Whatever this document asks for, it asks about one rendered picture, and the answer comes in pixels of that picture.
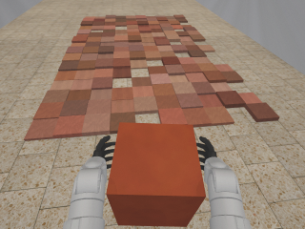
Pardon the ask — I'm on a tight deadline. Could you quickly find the right robot forearm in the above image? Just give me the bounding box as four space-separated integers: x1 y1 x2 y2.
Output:
204 156 252 229

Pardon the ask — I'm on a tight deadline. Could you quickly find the carton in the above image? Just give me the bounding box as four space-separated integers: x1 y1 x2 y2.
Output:
106 122 206 227

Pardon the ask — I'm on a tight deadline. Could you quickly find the left robot hand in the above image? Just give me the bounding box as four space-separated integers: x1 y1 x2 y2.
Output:
92 135 116 169

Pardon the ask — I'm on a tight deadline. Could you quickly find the left robot forearm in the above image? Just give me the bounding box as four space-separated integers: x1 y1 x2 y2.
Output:
62 156 107 229

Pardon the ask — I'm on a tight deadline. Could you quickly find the right robot hand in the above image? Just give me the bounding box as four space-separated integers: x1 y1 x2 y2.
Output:
196 136 217 171

